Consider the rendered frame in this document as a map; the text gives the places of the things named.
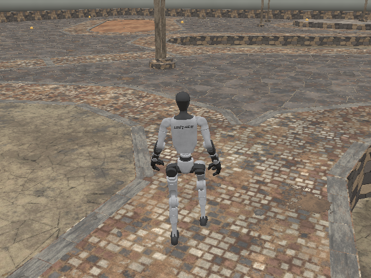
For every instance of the right robot upper arm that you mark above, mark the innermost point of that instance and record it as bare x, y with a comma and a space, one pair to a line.
201, 121

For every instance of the left robot upper arm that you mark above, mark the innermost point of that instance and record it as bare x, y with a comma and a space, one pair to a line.
162, 132

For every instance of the left robot hand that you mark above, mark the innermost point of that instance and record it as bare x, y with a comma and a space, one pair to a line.
159, 162

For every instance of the right robot thigh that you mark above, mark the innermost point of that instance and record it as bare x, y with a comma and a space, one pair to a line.
199, 169

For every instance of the left robot forearm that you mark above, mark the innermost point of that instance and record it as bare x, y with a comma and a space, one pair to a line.
156, 153

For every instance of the right robot foot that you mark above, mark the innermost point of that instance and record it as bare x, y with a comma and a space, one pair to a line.
203, 221

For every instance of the right robot hand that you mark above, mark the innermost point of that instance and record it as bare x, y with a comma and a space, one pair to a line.
215, 166

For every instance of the right robot forearm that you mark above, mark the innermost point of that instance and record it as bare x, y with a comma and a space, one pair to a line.
212, 153

